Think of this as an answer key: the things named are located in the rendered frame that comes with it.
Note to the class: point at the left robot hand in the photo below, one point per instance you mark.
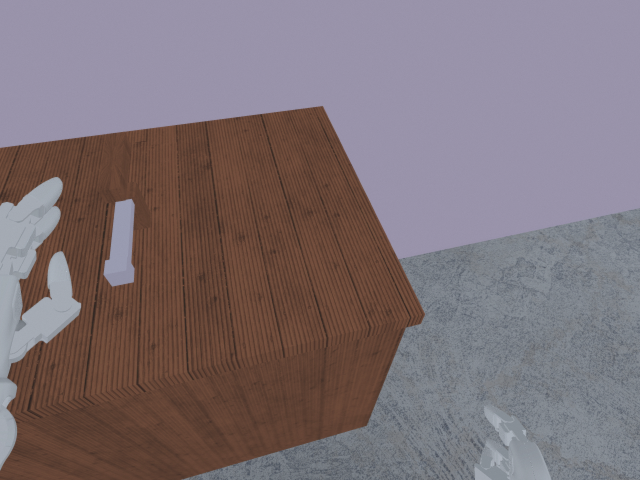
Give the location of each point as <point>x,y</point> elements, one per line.
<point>23,228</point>

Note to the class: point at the right robot hand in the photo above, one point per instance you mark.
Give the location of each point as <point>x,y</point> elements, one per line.
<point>523,459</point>

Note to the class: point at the tap lever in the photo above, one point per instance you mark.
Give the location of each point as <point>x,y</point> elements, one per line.
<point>118,270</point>

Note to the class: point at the counter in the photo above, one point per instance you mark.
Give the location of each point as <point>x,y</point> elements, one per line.
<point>266,309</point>

